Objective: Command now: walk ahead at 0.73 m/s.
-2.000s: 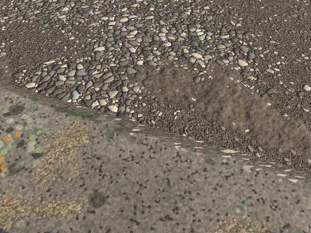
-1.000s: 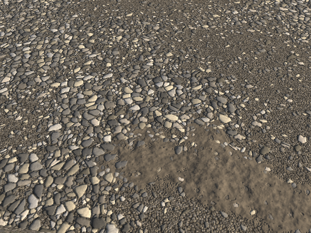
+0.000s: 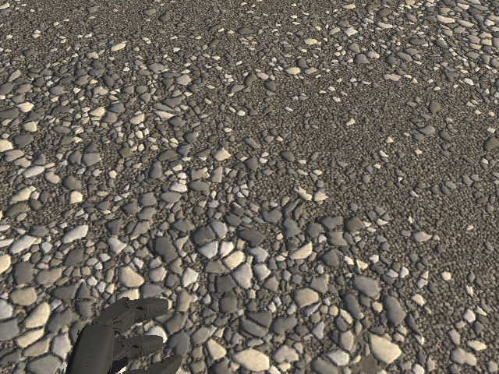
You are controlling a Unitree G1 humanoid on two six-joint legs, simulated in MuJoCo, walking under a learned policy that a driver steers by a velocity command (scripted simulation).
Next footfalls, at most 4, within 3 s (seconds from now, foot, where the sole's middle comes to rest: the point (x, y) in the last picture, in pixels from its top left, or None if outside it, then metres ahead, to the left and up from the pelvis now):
0.12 right None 0.36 -0.07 -0.76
0.58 left None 0.49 0.09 -0.76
0.96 right None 0.43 -0.12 -0.76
1.36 left None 0.37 0.14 -0.76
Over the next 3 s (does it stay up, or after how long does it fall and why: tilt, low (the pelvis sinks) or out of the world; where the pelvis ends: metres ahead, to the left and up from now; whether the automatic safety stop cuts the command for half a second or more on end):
stays up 1.34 -0.34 0.00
